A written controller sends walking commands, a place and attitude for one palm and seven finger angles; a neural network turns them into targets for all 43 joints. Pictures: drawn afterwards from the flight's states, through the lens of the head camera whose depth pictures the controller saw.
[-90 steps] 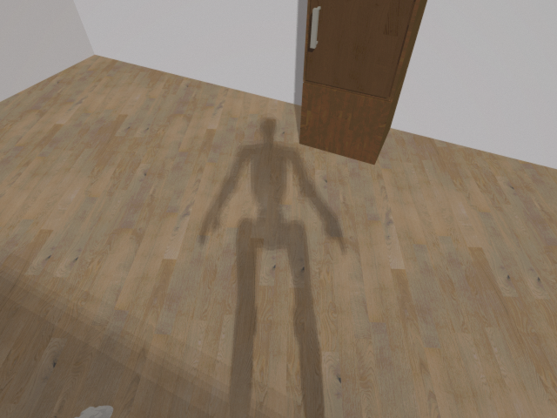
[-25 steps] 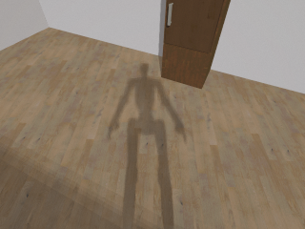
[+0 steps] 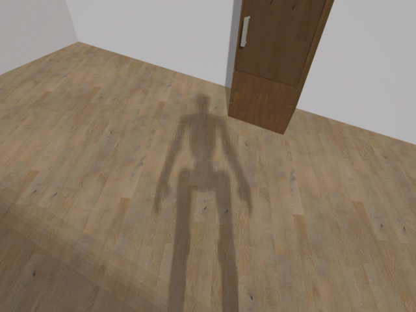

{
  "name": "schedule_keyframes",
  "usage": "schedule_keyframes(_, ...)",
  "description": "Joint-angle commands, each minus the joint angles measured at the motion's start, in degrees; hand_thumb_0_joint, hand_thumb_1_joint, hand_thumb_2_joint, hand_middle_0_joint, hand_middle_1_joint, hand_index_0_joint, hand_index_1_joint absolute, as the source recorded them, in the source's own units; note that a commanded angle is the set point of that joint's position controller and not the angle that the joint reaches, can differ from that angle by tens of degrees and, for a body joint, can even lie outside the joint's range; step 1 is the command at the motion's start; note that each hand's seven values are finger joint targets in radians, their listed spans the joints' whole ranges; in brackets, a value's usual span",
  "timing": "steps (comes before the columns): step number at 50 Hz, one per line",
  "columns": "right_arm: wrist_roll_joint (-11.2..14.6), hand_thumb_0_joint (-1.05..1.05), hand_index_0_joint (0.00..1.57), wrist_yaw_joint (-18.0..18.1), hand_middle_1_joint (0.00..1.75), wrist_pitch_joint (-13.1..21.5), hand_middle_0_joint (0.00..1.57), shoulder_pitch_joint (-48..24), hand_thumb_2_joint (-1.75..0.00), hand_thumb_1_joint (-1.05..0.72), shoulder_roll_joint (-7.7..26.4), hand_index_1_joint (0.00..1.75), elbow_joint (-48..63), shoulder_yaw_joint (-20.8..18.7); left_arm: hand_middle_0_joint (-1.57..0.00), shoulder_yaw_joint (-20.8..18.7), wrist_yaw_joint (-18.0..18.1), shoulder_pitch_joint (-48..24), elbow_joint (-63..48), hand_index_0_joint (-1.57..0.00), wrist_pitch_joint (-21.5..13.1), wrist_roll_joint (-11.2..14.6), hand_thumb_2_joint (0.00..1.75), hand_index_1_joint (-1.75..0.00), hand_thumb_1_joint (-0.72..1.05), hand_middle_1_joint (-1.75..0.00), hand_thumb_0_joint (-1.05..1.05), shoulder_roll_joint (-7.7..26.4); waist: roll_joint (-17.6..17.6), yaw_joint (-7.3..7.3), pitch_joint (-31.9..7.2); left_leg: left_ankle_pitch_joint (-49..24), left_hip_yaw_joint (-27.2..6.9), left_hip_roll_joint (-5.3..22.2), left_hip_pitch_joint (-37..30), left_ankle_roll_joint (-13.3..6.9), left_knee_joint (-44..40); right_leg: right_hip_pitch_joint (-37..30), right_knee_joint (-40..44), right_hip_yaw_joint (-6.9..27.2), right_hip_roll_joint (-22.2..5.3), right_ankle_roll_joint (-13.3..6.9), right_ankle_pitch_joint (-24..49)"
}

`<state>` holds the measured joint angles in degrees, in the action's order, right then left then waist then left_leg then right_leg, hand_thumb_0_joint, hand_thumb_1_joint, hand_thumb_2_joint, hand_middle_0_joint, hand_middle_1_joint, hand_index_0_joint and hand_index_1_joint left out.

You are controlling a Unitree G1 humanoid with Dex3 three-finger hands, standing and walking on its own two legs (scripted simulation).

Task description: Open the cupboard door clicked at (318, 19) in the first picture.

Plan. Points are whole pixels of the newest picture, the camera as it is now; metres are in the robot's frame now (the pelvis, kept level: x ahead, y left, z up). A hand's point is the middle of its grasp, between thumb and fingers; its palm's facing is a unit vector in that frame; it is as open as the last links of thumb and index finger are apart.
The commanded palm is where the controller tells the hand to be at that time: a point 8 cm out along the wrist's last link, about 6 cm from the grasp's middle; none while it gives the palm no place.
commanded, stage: walk to a spot facing it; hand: left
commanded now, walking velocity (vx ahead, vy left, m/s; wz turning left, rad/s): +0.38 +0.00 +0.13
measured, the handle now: (245, 31) +1.64 -0.14 -0.08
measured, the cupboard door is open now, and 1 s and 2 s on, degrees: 0 0 0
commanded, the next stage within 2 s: turn to face it in 1.64 s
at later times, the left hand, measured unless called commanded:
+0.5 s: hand (153, 243) +0.33 +0.16 -0.18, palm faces -0.01 -0.98 -0.20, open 7.3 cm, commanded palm none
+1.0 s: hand (147, 249) +0.32 +0.18 -0.19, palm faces +0.21 -0.97 -0.13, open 7.3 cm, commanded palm none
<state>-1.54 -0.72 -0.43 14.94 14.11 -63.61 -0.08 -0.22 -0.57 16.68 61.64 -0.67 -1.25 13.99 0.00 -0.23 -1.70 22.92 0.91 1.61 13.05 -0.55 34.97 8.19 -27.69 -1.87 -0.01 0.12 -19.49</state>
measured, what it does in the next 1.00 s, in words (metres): walks ahead: right foot, then left foot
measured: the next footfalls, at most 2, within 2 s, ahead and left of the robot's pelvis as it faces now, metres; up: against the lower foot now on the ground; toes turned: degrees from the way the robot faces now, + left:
right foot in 0.46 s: +0.35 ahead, -0.11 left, +0.00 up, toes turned -7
left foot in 0.94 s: +0.51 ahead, +0.13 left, +0.00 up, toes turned +16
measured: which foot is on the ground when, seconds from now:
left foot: down 0.00-0.46, up 0.48-0.92, down 0.94-1.00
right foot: down 0.00-0.06, up 0.08-0.44, down 0.46-0.94, up 0.96-1.00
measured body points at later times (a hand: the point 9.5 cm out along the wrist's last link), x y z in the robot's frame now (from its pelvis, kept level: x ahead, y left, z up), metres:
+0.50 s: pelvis +0.20 -0.02 -0.02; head +0.24 -0.03 +0.42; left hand +0.33 +0.21 -0.16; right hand +0.04 -0.21 -0.16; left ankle +0.00 +0.10 -0.70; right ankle +0.31 -0.11 -0.74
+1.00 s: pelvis +0.42 +0.03 -0.01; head +0.44 +0.05 +0.44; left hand +0.31 +0.23 -0.17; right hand +0.58 -0.18 -0.13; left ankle +0.48 +0.12 -0.73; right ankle +0.32 -0.10 -0.68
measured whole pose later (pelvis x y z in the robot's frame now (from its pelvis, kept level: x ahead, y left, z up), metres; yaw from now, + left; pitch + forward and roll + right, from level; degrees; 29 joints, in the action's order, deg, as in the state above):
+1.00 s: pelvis +0.42 +0.03 -0.01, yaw +7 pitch -2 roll -1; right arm -1.9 -1.1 3.9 5.9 9.3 -56.0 -2.5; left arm -2.1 -0.2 24.6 65.9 -2.1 -1.0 9.6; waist 2.2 -2.9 3.7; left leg 13.6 9.0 3.3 21.1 -3.5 36.5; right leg 11.9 -54.6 -7.5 -4.3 -0.2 -28.4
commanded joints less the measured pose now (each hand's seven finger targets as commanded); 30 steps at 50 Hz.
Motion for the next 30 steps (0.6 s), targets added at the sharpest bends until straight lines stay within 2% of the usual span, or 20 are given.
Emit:
schedule_keyframes(1,0.69,0.00,0.20,0.43,0.30,3.09,0.20,4.57,-0.90,-0.90,4.00,0.30,3.21,-1.56,-0.20,-3.11,0.97,1.24,-2.35,-0.20,-1.03,0.06,0.90,-0.30,0.90,-0.30,0.00,9.25,2.69,2.90,7.06,-2.74,2.04,1.85,-3.10,-1.21,-9.43,7.62,4.45,9.35,-12.11,-6.94,-1.01)
schedule_keyframes(2,0.20,0.00,0.20,0.90,0.30,3.55,0.20,11.72,-0.90,-0.90,7.09,0.30,0.85,-2.38,-0.20,-2.59,0.57,0.63,-3.40,-0.20,-0.89,0.43,0.90,-0.30,0.90,-0.30,0.00,5.90,-8.45,5.20,5.70,-3.79,-9.25,7.77,-12.86,-4.42,-15.45,16.01,-9.93,1.50,-4.48,-3.42,0.59)
schedule_keyframes(3,-0.20,0.00,0.20,1.35,0.30,3.79,0.20,19.56,-0.90,-0.90,10.71,0.30,-1.82,-3.70,-0.20,-1.72,0.55,-4.01,-5.62,-0.20,-1.19,0.21,0.90,-0.30,0.90,-0.30,0.00,2.72,-20.81,7.77,8.25,-8.12,-25.66,18.75,-17.86,-8.92,-23.22,29.11,-26.74,-5.44,0.95,-0.58,-11.75)
schedule_keyframes(4,0.04,0.00,0.20,2.15,0.30,3.70,0.20,21.76,-0.90,-0.90,8.27,0.30,-2.62,-2.90,-0.20,-2.04,1.01,-7.68,-7.22,-0.20,-1.59,-0.18,0.90,-0.30,0.90,-0.30,0.00,4.06,-13.65,7.60,11.84,-16.26,-28.81,21.18,-17.60,-11.38,-23.27,34.65,-34.30,0.41,-1.81,-1.21,-12.10)
schedule_keyframes(5,0.45,0.00,0.20,2.37,0.30,3.98,0.20,20.35,-0.90,-0.90,6.05,0.30,-2.12,-2.49,-0.20,-2.21,0.60,-8.27,-6.91,-0.20,-2.15,-0.02,0.90,-0.30,0.90,-0.30,0.00,4.14,-5.22,6.27,11.84,-23.57,-26.29,21.48,-18.99,-13.32,-21.16,37.11,-37.22,1.61,-4.52,-1.44,-8.60)
schedule_keyframes(6,0.31,0.00,0.20,2.57,0.30,4.56,0.20,18.99,-0.90,-0.90,5.11,0.30,-1.50,-2.30,-0.20,-2.28,0.18,-7.55,-6.07,-0.20,-2.30,-0.11,0.90,-0.30,0.90,-0.30,0.00,2.46,-3.54,5.40,10.68,-28.66,-21.83,19.97,-19.08,-12.90,-20.84,36.36,-38.72,1.58,-5.71,-0.92,-6.19)
schedule_keyframes(9,0.57,0.00,0.20,3.05,0.30,5.69,0.20,17.29,-0.90,-0.90,2.36,0.30,-1.62,-1.98,-0.20,-2.32,-0.56,-5.76,-4.99,-0.20,-1.55,-0.15,0.90,-0.30,0.90,-0.30,0.00,0.14,-6.34,2.84,8.94,-31.92,-11.45,14.56,-16.90,-10.27,-22.00,33.30,-36.91,-0.47,-6.79,0.36,-0.30)
schedule_keyframes(12,0.81,0.00,0.20,3.38,0.30,6.14,0.20,18.63,-0.90,-0.90,0.52,0.30,-2.77,-1.74,-0.20,-2.35,-1.02,-8.45,-6.00,-0.20,-0.96,-0.16,0.90,-0.30,0.90,-0.30,0.00,-1.52,-5.98,2.45,11.01,-32.90,-7.35,11.80,-15.00,-8.79,-24.24,33.81,-32.06,-2.96,-6.59,0.82,4.77)
schedule_keyframes(15,0.61,0.00,0.20,3.44,0.30,6.07,0.20,19.03,-0.90,-0.90,-0.17,0.30,-3.40,-1.73,-0.20,-2.07,-1.28,-12.88,-7.67,-0.20,-1.26,0.34,0.90,-0.30,0.90,-0.30,0.00,-2.55,-7.85,2.91,11.34,-36.04,-3.21,9.58,-13.48,-7.76,-24.47,28.43,-18.64,-6.04,-4.98,0.37,8.72)
schedule_keyframes(17,0.50,0.00,0.20,3.46,0.30,5.92,0.20,19.10,-0.90,-0.90,0.37,0.30,-4.09,-2.00,-0.20,-2.32,-1.21,-14.58,-8.15,-0.20,-1.38,0.49,0.90,-0.30,0.90,-0.30,0.00,-2.61,-7.93,2.93,11.16,-38.62,-2.85,10.90,-11.38,-8.01,-24.33,22.29,-13.28,-6.18,-3.88,-0.83,10.09)
schedule_keyframes(20,0.55,0.00,0.20,3.33,0.30,5.56,0.20,17.40,-0.90,-0.90,2.38,0.30,-4.31,-2.86,-0.20,-3.07,-0.63,-6.72,-6.40,-0.20,-1.80,0.24,0.90,-0.30,0.90,-0.30,0.00,-0.59,-6.88,-1.23,6.56,-54.21,-1.75,11.79,-12.99,-7.29,-13.54,10.72,-9.79,-6.93,-0.80,-3.36,8.00)
schedule_keyframes(21,0.71,0.00,0.20,3.28,0.30,5.43,0.20,16.45,-0.90,-0.90,2.82,0.30,-4.11,-3.04,-0.20,-3.61,-0.38,-0.14,-4.58,-0.20,-2.14,-0.05,0.90,-0.30,0.90,-0.30,0.00,0.32,-5.86,-4.26,3.49,-55.18,-0.53,10.53,-11.42,-6.00,-5.73,2.79,-6.96,-7.59,0.17,-3.82,9.62)
schedule_keyframes(22,1.00,0.00,0.20,2.91,0.30,5.42,0.20,15.51,-0.90,-0.90,2.68,0.30,-3.38,-3.22,-0.20,-4.58,-0.02,9.22,-2.12,-0.20,-2.91,-0.47,0.90,-0.30,0.90,-0.30,0.00,3.39,-2.93,-8.31,-1.21,-47.54,0.21,8.75,-3.76,-4.11,7.42,-11.25,-4.37,-4.16,-2.44,-5.03,11.42)
schedule_keyframes(23,1.77,0.00,0.20,2.11,0.30,5.66,0.20,18.70,-0.90,-0.90,-1.10,0.30,-2.14,-2.77,-0.20,-6.22,0.99,16.45,-0.35,-0.20,-3.53,-1.06,0.90,-0.30,0.90,-0.30,0.00,9.87,9.77,-9.48,-9.27,-18.47,2.59,1.13,10.80,-2.19,28.29,-24.63,0.31,17.52,-18.94,-10.05,10.05)
schedule_keyframes(24,1.86,0.00,0.20,2.15,0.30,5.51,0.20,18.59,-0.90,-0.90,-2.43,0.30,-0.79,-2.58,-0.20,-6.66,1.13,17.23,0.59,-0.20,-3.32,0.07,0.90,-0.30,0.90,-0.30,0.00,13.13,13.95,-7.19,-11.76,8.21,-0.62,-2.60,18.09,-2.28,44.60,-22.96,8.86,34.48,-28.91,-15.00,7.82)
schedule_keyframes(25,1.97,0.00,0.20,1.85,0.30,4.83,0.20,13.36,-0.90,-0.90,-2.14,0.30,0.29,-3.21,-0.20,-6.40,1.22,11.11,-1.23,-0.20,-2.96,0.71,0.90,-0.30,0.90,-0.30,0.00,10.74,7.84,-6.74,-6.30,4.96,-3.60,1.34,19.29,-3.15,49.04,-13.66,14.07,34.11,-28.61,-14.74,-7.27)
schedule_keyframes(26,1.22,0.00,0.20,1.42,0.30,4.43,0.20,9.39,-0.90,-0.90,-2.75,0.30,1.36,-3.39,-0.20,-5.26,1.42,5.06,-2.72,-0.20,-2.91,0.41,0.90,-0.30,0.90,-0.30,0.00,7.48,3.49,-4.38,2.16,-0.29,-3.55,4.26,21.92,-2.99,48.35,-3.06,15.68,27.84,-25.94,-12.76,-11.25)
schedule_keyframes(27,0.52,0.00,0.20,1.14,0.30,3.70,0.20,8.29,-0.90,-0.90,-3.75,0.30,1.61,-3.16,-0.20,-4.12,1.58,1.09,-3.05,-0.20,-3.21,0.08,0.90,-0.30,0.90,-0.30,0.00,3.82,2.61,-1.74,7.16,-3.02,-3.49,6.24,20.14,-2.57,45.03,6.29,16.20,20.46,-23.48,-10.55,-9.59)
schedule_keyframes(28,0.10,0.00,0.20,0.99,0.30,2.70,0.20,10.11,-0.90,-0.90,-4.93,0.30,1.01,-3.07,-0.20,-3.43,1.66,-0.97,-3.32,-0.20,-3.47,-0.20,0.90,-0.30,0.90,-0.30,0.00,1.61,3.27,0.55,7.57,-4.80,-2.95,6.77,17.83,-1.80,42.27,10.87,16.90,14.07,-21.09,-8.84,-6.78)
schedule_keyframes(30,-0.08,0.00,0.20,0.67,0.30,1.60,0.20,12.67,-0.90,-0.90,-5.45,0.30,0.56,-3.12,-0.20,-3.00,1.70,-0.94,-2.91,-0.20,-3.87,-0.43,0.90,-0.30,0.90,-0.30,0.00,0.46,4.63,2.73,6.52,-6.33,-1.32,7.06,15.09,-0.56,36.84,14.04,17.89,6.97,-18.30,-7.58,-2.93)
